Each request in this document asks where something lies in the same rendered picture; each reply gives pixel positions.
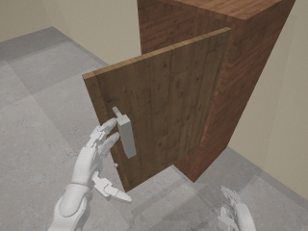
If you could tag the cupboard door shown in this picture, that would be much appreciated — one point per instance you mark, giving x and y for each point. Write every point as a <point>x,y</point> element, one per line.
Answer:
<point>167,95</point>

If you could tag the handle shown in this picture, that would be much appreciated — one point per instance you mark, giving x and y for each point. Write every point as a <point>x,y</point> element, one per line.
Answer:
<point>126,133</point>

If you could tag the left robot forearm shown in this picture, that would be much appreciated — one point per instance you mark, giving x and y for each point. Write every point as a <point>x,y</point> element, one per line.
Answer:
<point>72,210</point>

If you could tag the robot left hand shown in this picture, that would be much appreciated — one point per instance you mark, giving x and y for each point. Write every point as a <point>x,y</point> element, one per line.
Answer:
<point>90,159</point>

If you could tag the robot right hand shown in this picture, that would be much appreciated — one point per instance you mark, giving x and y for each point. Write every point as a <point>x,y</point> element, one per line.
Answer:
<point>239,218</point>

